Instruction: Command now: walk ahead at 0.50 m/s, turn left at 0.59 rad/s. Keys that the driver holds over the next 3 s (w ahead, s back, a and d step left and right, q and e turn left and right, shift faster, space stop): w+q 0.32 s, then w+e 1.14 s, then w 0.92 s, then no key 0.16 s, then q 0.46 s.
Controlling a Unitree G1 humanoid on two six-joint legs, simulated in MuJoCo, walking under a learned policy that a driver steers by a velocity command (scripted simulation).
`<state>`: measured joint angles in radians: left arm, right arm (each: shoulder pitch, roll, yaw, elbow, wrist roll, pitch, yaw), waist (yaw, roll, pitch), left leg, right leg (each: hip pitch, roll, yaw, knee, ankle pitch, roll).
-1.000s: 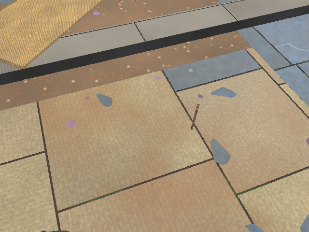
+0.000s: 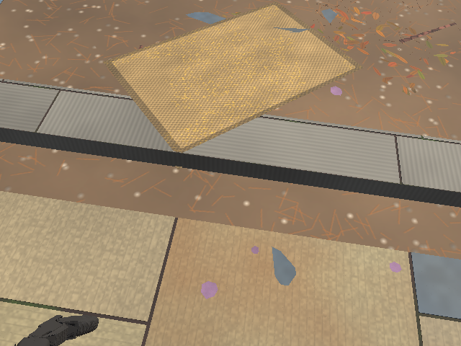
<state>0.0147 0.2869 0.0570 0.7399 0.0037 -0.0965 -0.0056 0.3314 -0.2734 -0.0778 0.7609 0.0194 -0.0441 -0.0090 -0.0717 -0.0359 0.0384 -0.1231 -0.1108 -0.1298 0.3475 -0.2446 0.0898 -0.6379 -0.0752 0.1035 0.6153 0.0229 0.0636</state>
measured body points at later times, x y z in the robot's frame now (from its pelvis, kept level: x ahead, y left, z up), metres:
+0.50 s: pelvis +0.27 -0.02 +0.00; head +0.31 -0.01 +0.45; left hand +0.20 +0.26 -0.13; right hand +0.55 -0.20 -0.08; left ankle +0.38 +0.17 -0.70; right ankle +0.23 -0.15 -0.75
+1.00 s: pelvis +0.51 +0.05 -0.01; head +0.54 +0.05 +0.44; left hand +0.70 +0.30 -0.10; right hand +0.51 -0.23 -0.13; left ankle +0.42 +0.17 -0.75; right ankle +0.63 -0.06 -0.71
